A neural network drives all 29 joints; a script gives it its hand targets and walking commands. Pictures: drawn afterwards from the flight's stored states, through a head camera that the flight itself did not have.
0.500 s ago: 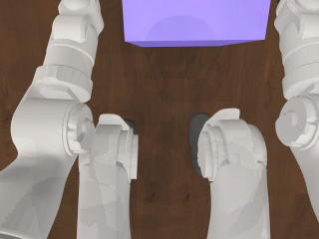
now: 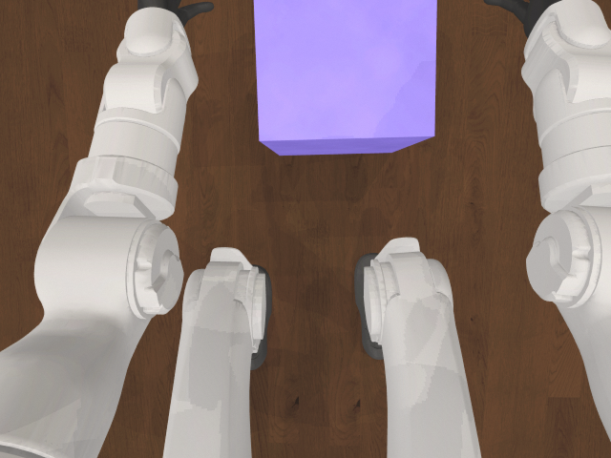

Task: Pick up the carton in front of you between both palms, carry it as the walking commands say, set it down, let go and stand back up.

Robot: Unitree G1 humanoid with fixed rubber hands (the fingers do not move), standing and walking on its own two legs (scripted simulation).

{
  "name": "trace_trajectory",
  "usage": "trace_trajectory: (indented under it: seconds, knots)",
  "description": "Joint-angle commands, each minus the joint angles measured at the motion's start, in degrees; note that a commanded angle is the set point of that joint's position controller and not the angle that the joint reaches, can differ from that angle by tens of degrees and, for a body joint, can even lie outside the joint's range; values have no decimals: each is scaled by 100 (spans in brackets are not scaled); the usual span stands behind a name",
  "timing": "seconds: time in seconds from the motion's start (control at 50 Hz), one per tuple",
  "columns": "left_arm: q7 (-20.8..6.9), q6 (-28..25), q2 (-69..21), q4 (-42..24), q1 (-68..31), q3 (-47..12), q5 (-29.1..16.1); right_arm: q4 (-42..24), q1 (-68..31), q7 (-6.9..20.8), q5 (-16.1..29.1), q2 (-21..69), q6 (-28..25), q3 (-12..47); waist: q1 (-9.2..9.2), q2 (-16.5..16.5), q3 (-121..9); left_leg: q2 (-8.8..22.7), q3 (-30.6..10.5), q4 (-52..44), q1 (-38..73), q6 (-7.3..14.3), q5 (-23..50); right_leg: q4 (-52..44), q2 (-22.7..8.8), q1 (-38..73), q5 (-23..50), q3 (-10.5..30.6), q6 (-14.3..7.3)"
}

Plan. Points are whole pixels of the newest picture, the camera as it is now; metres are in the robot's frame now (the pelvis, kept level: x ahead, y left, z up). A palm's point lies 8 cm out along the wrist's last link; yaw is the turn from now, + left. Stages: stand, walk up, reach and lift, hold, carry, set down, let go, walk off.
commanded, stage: set down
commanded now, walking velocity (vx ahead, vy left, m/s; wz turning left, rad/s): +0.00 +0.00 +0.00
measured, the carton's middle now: (338, 80) +0.54 -0.07 -0.31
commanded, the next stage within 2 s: let go in 0.66 s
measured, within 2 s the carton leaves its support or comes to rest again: neither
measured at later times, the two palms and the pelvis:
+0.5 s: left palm out of the picture +0.57 +0.12 +0.03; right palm out of the picture +0.55 -0.27 +0.03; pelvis +0.02 +0.00 +0.13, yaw -1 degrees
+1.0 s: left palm out of the picture +0.48 +0.15 +0.14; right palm out of the picture +0.46 -0.28 +0.14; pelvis +0.06 -0.01 +0.26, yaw -2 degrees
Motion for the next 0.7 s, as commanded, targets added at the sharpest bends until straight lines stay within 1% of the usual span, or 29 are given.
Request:
trace_trajectory:
  seconds: [0.0, 0.14, 0.22, 0.28, 0.44, 0.6, 0.68]
  knots:
    - [-45, -96, 530, -590, -1232, 163, 150, -598, -1327, 55, -143, -654, -97, -196, -85, -364, -6142, -181, 711, -1164, 2458, 28, 1228, -1291, 80, 3761, 1773, -580, 112]
    - [-40, 48, 533, -1210, -1176, 36, 60, -1111, -1218, 92, -143, -813, 46, -285, -166, -274, -7209, -209, 742, -1771, 3296, -1, 1632, -1905, 165, 4553, 2254, -667, 108]
    - [-32, 183, 526, -1540, -985, 27, 55, -1431, -1064, 147, -128, -841, 189, -310, -150, -295, -7678, -252, 760, -2173, 3667, 5, 1889, -2265, 206, 5129, 2639, -680, 116]
    - [-49, 251, 499, -1685, -792, 60, 90, -1567, -913, 208, -145, -810, 265, -333, -123, -331, -7756, -267, 753, -2501, 3828, 8, 2026, -2557, 220, 5484, 2871, -661, 122]
    - [-192, 203, 342, -1697, -281, 213, 263, -1525, -488, 362, -360, -601, 228, -492, -85, -357, -7311, -239, 654, -3484, 4162, -29, 2250, -3455, 204, 6067, 3199, -556, 119]
    - [-322, 67, 206, -1628, 18, 315, 430, -1428, -235, 450, -610, -455, 67, -707, -76, -314, -6957, -164, 510, -4489, 4809, -74, 2513, -4424, 173, 6671, 3428, -485, 93]
    - [-390, 16, 89, -1535, 307, 412, 640, -1315, 45, 503, -832, -310, -3, -802, -57, -295, -6747, -126, 462, -4934, 5114, -91, 2546, -4865, 157, 6924, 3429, -450, 91]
